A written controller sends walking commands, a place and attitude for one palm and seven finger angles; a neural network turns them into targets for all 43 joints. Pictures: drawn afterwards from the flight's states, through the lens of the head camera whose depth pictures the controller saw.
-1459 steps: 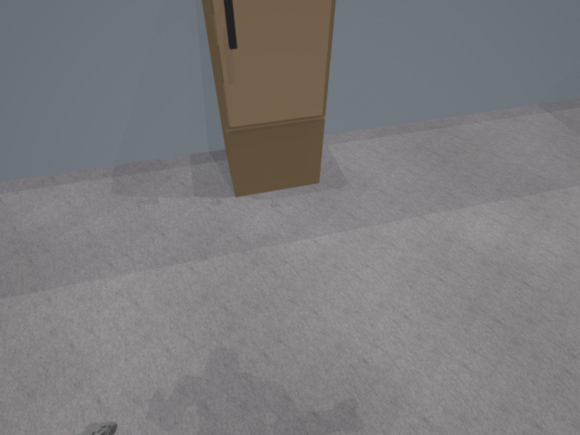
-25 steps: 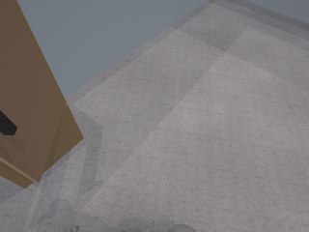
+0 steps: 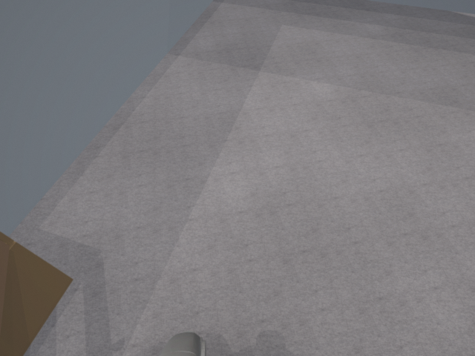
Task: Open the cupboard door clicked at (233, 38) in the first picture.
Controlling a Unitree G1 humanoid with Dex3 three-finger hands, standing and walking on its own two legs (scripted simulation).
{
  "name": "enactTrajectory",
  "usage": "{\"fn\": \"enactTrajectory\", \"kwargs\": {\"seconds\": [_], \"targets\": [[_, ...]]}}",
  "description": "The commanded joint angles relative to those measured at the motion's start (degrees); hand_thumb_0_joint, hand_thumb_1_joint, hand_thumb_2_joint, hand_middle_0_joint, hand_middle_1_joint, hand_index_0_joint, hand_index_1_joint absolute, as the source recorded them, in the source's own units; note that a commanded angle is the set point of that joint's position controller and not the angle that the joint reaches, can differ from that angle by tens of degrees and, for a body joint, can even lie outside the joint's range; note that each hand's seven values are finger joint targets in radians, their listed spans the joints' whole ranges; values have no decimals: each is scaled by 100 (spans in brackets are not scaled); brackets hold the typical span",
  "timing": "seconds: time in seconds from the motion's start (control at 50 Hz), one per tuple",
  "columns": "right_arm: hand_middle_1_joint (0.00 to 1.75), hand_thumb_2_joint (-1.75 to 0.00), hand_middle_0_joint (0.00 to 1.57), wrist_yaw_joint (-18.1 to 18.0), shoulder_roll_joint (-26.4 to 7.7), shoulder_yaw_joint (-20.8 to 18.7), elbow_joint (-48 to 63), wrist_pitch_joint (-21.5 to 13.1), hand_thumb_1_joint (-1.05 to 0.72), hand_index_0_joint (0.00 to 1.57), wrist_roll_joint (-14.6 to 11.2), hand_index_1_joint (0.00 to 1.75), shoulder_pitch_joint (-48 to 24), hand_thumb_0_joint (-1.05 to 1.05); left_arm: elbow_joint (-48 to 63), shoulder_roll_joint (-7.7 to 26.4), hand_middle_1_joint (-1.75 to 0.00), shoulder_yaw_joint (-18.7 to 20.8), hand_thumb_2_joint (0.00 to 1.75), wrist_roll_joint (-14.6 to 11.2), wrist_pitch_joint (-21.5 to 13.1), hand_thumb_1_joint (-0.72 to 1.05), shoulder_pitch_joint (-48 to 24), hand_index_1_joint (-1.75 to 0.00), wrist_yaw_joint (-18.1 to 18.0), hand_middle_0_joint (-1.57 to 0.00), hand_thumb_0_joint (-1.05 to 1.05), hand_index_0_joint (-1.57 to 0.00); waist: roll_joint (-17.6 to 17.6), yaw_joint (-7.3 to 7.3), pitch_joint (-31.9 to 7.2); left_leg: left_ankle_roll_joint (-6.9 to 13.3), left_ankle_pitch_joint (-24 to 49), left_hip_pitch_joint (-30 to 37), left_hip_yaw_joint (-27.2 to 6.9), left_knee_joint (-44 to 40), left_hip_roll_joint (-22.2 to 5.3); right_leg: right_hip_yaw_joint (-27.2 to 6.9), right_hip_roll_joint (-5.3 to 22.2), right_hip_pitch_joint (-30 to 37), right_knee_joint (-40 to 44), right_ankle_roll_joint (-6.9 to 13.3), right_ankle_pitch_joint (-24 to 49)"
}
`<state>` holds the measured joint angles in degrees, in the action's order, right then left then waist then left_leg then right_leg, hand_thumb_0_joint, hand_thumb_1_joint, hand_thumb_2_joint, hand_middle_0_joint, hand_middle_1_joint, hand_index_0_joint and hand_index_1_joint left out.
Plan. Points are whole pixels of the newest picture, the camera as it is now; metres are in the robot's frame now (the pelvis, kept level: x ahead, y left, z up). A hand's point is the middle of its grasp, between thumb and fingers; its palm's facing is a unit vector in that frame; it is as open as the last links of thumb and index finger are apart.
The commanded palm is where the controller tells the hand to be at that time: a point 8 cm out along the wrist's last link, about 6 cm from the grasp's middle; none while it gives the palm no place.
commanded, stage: walk to a spot facing it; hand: left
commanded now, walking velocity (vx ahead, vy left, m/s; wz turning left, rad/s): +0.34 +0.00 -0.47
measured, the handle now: out of the picture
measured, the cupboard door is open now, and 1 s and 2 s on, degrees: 39 39 39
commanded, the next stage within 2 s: turn to face it in 1.22 s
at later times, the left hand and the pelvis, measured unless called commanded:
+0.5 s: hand (179, 233) +0.38 +0.16 -0.15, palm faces -0.30 -0.93 -0.19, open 7.4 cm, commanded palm none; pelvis +0.21 +0.01 +0.00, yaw -17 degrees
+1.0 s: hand (219, 197) +0.51 +0.08 -0.19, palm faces -0.30 -0.94 -0.18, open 7.2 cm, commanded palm none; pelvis +0.45 -0.10 -0.01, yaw -21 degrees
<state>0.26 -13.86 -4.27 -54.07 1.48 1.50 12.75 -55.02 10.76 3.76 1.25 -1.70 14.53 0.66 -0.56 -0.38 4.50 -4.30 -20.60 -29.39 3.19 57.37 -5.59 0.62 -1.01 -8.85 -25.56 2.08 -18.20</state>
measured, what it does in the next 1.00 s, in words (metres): walks ahead, turning right: left foot, then right foot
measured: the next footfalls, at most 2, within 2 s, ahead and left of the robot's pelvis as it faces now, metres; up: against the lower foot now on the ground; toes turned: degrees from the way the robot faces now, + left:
left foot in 0.18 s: +0.22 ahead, +0.13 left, +0.00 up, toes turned -1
right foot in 0.62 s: +0.34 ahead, -0.16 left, +0.00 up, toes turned -26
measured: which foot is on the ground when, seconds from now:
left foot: up 0.00-0.16, down 0.18-0.62, up 0.64-1.00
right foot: down 0.00-0.18, up 0.20-0.60, down 0.62-1.00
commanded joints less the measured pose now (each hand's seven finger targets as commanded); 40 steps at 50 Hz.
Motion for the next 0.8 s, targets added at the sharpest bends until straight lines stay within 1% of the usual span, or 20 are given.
{"fn": "enactTrajectory", "kwargs": {"seconds": [0.0,0.06,0.1,0.12,0.14,0.16,0.18,0.24,0.32,0.38,0.48,0.52,0.54,0.56,0.58,0.6,0.62,0.66,0.72,0.78], "targets": [[30,-90,20,58,-207,-28,657,-309,-90,20,-40,30,-575,0,151,1108,-30,290,90,18,-151,90,316,-30,-25,-20,0,-20,727,171,-163,1,350,-465,65,-917,122,-1389,1286,578,1046,898,1356],[30,-90,20,44,-231,-10,736,-396,-90,20,-62,30,-686,0,96,1156,-30,309,90,16,-124,90,280,-30,-21,-20,0,-20,883,148,-74,106,329,116,124,-1645,286,-1458,1276,363,857,842,1575],[30,-90,20,-4,-319,-41,567,-450,-90,20,-55,30,-160,0,91,1138,-30,328,90,-4,-104,90,39,-30,-24,-20,0,-20,734,-180,-180,158,662,1234,250,-2392,451,-1301,1053,-114,421,662,1597],[30,-90,20,-77,-525,-79,317,-501,-90,20,-36,30,575,0,151,1031,-30,316,90,-28,-111,90,-107,-30,-20,-20,0,-20,343,-539,-431,243,818,2409,190,-2872,443,-1088,806,-636,-335,511,1873],[30,-90,20,-157,-1055,-209,77,-558,-90,20,62,30,1498,0,217,725,-30,276,90,-68,-109,90,7,-30,12,-20,0,-20,-776,-875,-1120,615,179,3739,-1087,-3198,-606,-684,245,-1454,-1871,233,1070],[30,-90,20,-197,-1591,-290,3,-566,-90,20,148,30,2085,0,357,397,-30,187,90,-112,-112,90,241,-30,77,-20,0,-20,-2203,-875,-1611,1275,-255,4436,-3301,-4070,-2241,35,-454,-2624,-4044,-31,-1616],[30,-90,20,-187,-1428,-202,33,-495,-90,20,103,30,1842,0,442,553,-30,200,90,-26,-147,90,-106,-30,70,-20,0,-20,-1370,-785,-1217,1557,-928,3617,-3680,-4395,-2467,-466,-57,-2916,-4914,94,-1472],[30,-90,20,-169,-579,-11,297,-553,-90,20,79,30,785,0,360,411,-30,181,90,50,-70,90,-457,-30,194,-20,0,-20,-772,-220,30,1124,-545,1951,-1960,-4689,-1826,-336,676,-3061,-5202,-54,-5],[30,-90,20,-187,-451,41,56,-656,-90,20,19,30,960,0,311,119,-30,88,90,79,107,90,-346,-30,262,-20,0,-20,-671,-26,-393,1004,1379,2337,-267,-4583,-1338,-33,751,-2826,-3978,-232,461],[30,-90,20,-134,-408,43,-52,-610,-90,20,38,30,1166,0,472,59,-30,46,90,84,127,90,-822,-30,267,-20,0,-20,-536,-128,-174,1001,1183,2153,255,-4714,-1287,194,766,-2586,-2793,-235,731],[30,-90,20,-94,-467,68,-254,-535,-90,20,95,30,1495,0,623,128,-30,18,90,70,88,90,-1486,-30,250,-20,0,-20,-573,-277,35,1019,1764,2379,561,-4561,-1397,534,544,-2138,-1540,-107,718],[30,-90,20,-86,-506,71,-348,-505,-90,20,99,30,1542,0,582,215,-30,27,90,72,41,90,-1413,-30,228,-20,0,-20,-585,-187,-75,930,2647,2563,707,-4157,-1400,714,355,-1660,-1218,27,558],[30,-90,20,-88,-574,81,-392,-488,-90,20,82,30,1537,0,472,292,-30,35,90,68,0,90,-1089,-30,209,-20,0,-20,-503,-12,-273,856,3534,2669,828,-3600,-1337,880,177,-1122,-953,122,428],[30,-90,20,-87,-599,104,-393,-477,-90,20,41,30,1463,0,227,429,-30,84,90,72,-59,90,-344,-30,177,-20,0,-20,-326,340,-659,706,4146,2385,991,-2623,-1136,985,-33,41,-594,241,601],[30,-90,20,-31,-504,137,-338,-501,-90,20,-56,30,1240,0,-117,864,-30,213,90,85,-132,90,692,-30,108,-20,0,-20,186,846,-1216,492,3552,1213,1229,-1223,-847,220,553,1822,-405,510,484],[30,-90,20,-26,-81,198,-80,-536,-90,20,-151,30,1192,0,-341,1566,-30,431,90,52,-162,90,1650,-30,-7,-20,0,-20,1809,1119,-1903,184,-771,-621,1251,856,190,-2677,2382,3303,254,1231,955],[30,-90,20,-42,-253,125,-22,-504,-90,20,-133,30,827,0,-366,1790,-30,397,90,-95,-126,90,1410,-30,-60,-20,0,-20,1478,956,-1567,274,-1466,-1186,258,1884,105,-3184,2785,2712,860,1487,853],[30,-90,20,-71,-168,71,-98,-481,-90,20,-74,30,434,0,-137,1072,-30,216,90,-92,-113,90,421,-30,-110,-20,0,-20,906,456,-505,262,-273,-1207,-251,1860,-358,-2073,2250,1129,1029,1107,942],[30,-90,20,-49,171,126,-447,-336,-90,20,0,30,981,0,-82,624,-30,86,90,-30,-244,90,-146,-30,-115,-20,0,-20,612,-125,-365,154,83,-198,-72,573,-395,-698,1651,59,1243,854,1817],[30,-90,20,-1,286,117,-432,-301,-90,20,3,30,790,0,-242,465,-30,90,90,-31,-321,90,60,-30,-72,-20,0,-20,555,-124,-283,103,433,-103,141,-315,-217,-471,1410,44,1327,850,1938]]}}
